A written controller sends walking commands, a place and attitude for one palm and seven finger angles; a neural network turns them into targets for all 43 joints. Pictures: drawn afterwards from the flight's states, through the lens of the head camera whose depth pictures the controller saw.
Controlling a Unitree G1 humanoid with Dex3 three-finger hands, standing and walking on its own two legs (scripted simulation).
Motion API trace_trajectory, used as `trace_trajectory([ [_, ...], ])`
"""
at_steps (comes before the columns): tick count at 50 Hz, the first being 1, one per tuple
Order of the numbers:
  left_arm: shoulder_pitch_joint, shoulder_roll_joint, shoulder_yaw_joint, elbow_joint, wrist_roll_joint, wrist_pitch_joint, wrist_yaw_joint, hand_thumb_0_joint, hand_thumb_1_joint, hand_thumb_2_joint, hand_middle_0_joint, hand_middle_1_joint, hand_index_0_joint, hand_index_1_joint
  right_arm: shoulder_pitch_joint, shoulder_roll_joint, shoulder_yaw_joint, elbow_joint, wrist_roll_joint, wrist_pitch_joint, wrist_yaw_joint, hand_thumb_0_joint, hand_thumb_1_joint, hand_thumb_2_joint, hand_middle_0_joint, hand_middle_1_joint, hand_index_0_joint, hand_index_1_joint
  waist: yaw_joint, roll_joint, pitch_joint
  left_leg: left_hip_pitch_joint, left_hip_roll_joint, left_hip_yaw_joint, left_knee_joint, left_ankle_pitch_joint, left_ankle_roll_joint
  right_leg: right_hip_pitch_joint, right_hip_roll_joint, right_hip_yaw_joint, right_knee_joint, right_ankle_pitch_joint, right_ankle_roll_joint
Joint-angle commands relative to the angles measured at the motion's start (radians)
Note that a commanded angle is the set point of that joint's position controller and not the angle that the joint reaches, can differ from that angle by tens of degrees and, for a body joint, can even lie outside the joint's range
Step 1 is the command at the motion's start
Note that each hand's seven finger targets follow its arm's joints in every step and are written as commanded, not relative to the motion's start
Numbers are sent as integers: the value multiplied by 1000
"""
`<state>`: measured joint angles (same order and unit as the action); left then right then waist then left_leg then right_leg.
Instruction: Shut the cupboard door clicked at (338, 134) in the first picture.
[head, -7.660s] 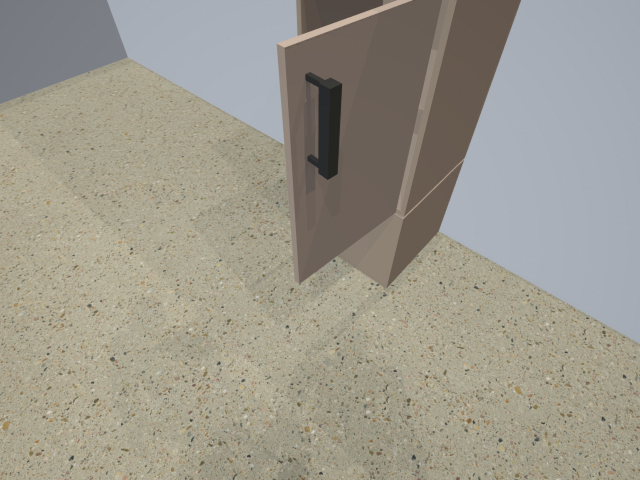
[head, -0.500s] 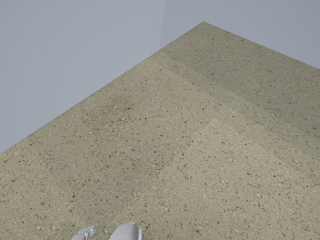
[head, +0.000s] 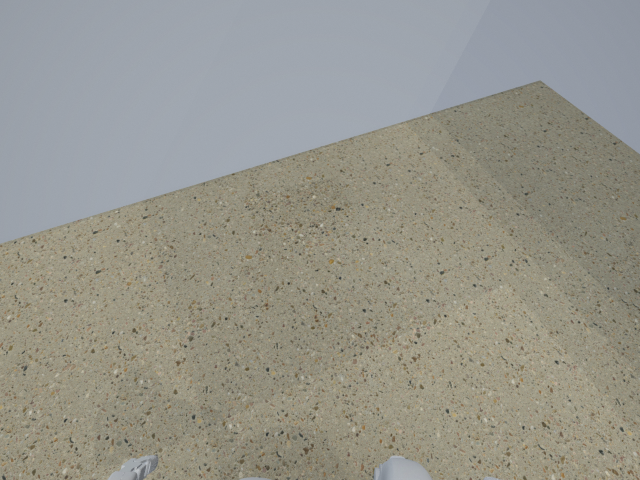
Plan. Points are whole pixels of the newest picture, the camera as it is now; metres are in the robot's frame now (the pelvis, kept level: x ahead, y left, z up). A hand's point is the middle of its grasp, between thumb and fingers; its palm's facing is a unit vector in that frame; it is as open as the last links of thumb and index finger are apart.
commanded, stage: walk to a spot facing it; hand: left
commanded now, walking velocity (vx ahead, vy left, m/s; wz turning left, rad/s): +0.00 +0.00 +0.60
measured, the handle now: out of the picture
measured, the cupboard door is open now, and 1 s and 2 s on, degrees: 84 84 84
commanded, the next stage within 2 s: none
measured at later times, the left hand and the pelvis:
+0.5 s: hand out of the picture +0.01 +0.18 -0.17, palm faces +0.36 -0.90 -0.24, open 7.3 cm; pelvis +0.02 -0.03 -0.01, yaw +21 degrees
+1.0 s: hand out of the picture +0.05 +0.20 -0.15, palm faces +0.54 -0.80 -0.25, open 7.4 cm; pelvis +0.07 -0.03 -0.01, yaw +35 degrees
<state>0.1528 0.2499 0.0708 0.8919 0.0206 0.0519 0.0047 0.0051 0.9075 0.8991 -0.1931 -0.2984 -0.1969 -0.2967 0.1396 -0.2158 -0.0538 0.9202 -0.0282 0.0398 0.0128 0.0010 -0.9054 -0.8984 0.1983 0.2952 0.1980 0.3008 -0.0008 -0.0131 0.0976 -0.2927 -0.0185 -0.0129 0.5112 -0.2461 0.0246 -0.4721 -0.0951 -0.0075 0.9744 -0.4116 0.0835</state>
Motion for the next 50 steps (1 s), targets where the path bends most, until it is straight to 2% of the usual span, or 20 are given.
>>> trace_trajectory([
  [1,-7,50,9,-88,-7,-30,9,0,900,900,-200,-300,-200,-300,17,-217,-68,-68,0,-9,-16,0,-900,-900,200,300,200,300,-24,177,-130,72,222,-269,-127,297,130,81,56,-32,-184,-20,-4],
  [4,79,62,14,-69,-12,-49,14,0,900,900,-200,-300,-200,-300,-19,-206,-73,-78,9,-6,-16,0,-900,-900,200,300,200,300,23,164,-176,0,178,-277,-29,340,88,292,78,-46,-459,143,-12],
  [5,134,104,25,-61,-7,-62,20,0,900,900,-200,-300,-200,-300,-20,-172,-70,-87,19,-8,-13,0,-900,-900,200,300,200,300,49,65,-209,-99,119,-236,57,198,34,448,-3,22,-608,240,-25],
  [6,155,205,45,-55,10,-71,31,0,900,900,-200,-300,-200,-300,-1,-94,-59,-102,28,-10,-7,0,-900,-900,200,300,200,300,57,-256,-217,-303,-37,-56,289,-185,-54,582,-283,291,-675,372,-117],
  [7,148,232,41,-60,6,-67,33,0,900,900,-200,-300,-200,-300,-13,-122,-66,-110,20,-6,-6,0,-900,-900,200,300,200,300,61,-294,-201,-302,-37,-30,530,-402,-71,458,-435,355,-665,540,-218],
  [8,99,173,25,-66,2,-67,36,0,900,900,-200,-300,-200,-300,-15,-127,-64,-95,12,5,-2,0,-900,-900,200,300,200,300,32,-178,-147,-302,1,-70,666,-335,-65,393,-373,244,-645,556,-239],
  [12,32,93,3,-82,-4,-69,35,0,900,900,-200,-300,-200,-300,-1,-95,-53,-46,15,24,14,0,-900,-900,200,300,200,300,-15,-202,-107,-321,44,-1,713,-167,-101,411,-220,-14,-597,724,-164],
  [20,147,142,28,-42,7,-68,33,0,900,900,-200,-300,-200,-300,-105,-56,-24,-67,17,15,24,0,-900,-900,200,300,200,300,48,-181,-123,-211,37,122,303,-188,-89,508,-264,-125,-518,854,-174],
  [22,144,157,34,-35,12,-66,30,0,900,900,-200,-300,-200,-300,-95,-60,-23,-74,19,7,24,0,-900,-900,200,300,200,300,47,-229,-131,-150,29,139,207,-188,-73,492,-280,-137,-478,855,-170],
  [24,116,173,39,-41,4,-67,23,0,900,900,-200,-300,-200,-300,-25,-90,-31,-64,15,0,20,0,-900,-900,200,300,200,300,-2,-193,-155,-10,1,166,68,-73,-54,420,-271,-184,-383,837,-136],
  [25,90,171,40,-47,-4,-66,20,0,900,900,-200,-300,-200,-300,56,-125,-42,-44,11,-7,19,0,-900,-900,200,300,200,300,-58,-115,-194,150,16,141,-50,82,-36,326,-255,-209,-242,749,-99],
  [27,5,58,3,-124,-14,-55,10,0,900,900,-200,-300,-200,-300,200,-315,-89,-20,8,-14,2,0,-900,-900,200,300,200,300,-131,332,-270,404,426,-396,-104,781,189,-120,-30,-145,195,-260,6],
  [28,-25,89,6,-135,-7,-38,18,0,900,900,-200,-300,-200,-300,203,-309,-82,-7,12,-8,-6,0,-900,-900,200,300,200,300,-121,190,-267,362,457,-337,-97,728,231,-130,-48,-28,249,-259,-13],
  [29,-50,85,10,-120,-3,-30,23,0,900,900,-200,-300,-200,-300,163,-271,-74,-20,10,-14,-15,0,-900,-900,200,300,200,300,-109,157,-216,296,401,-314,-132,575,198,-141,-58,-15,253,-183,-9],
  [33,29,85,21,-51,4,-16,3,0,900,900,-200,-300,-200,-300,-3,-206,-50,-65,8,-22,-24,0,-900,-900,200,300,200,300,-12,153,-106,102,249,-179,-198,276,108,-92,-38,11,232,35,4],
  [44,-46,56,10,-93,1,-53,-20,0,900,900,-200,-300,-200,-300,62,-215,-67,-44,-3,-32,-11,0,-900,-900,200,300,200,300,-34,170,-101,57,209,-350,-223,-180,134,60,52,-45,-253,-7,-4],
  [47,103,74,24,-46,1,-72,-21,0,900,900,-200,-300,-200,-300,1,-195,-68,-56,8,-31,-10,0,-900,-900,200,300,200,300,47,123,-124,-149,138,-317,-103,-241,86,397,76,-61,-505,101,-15],
  [48,199,137,43,-21,10,-84,-12,0,900,900,-200,-300,-200,-300,-17,-133,-58,-69,15,-34,-8,0,-900,-900,200,300,200,300,98,-39,-146,-361,45,-225,73,-315,35,623,-63,83,-652,-32,-50],
  [49,265,228,59,-10,19,-86,3,0,900,900,-200,-300,-200,-300,-40,-65,-42,-99,22,-43,-5,0,-900,-900,200,300,200,300,140,-353,-149,-539,-65,-19,390,-379,-37,702,-368,432,-795,-244,-146],
  [50,231,209,44,-20,3,-82,10,0,900,900,-200,-300,-200,-300,-85,-131,-55,-106,4,-42,4,0,-900,-900,200,300,200,300,113,-258,-59,-527,14,-58,581,-335,-33,496,-430,469,-848,-314,-185],
])
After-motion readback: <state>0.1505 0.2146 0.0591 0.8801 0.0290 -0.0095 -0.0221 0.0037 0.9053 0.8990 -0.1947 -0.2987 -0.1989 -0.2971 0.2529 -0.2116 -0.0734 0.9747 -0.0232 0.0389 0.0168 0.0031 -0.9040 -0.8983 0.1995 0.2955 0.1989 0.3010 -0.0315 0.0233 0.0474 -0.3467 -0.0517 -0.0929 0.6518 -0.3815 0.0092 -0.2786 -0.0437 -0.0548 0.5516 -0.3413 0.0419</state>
